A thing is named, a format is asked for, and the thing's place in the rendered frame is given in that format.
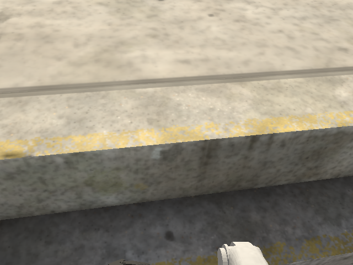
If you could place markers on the right robot thigh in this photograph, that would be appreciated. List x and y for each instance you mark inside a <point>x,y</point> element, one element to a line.
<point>240,253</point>

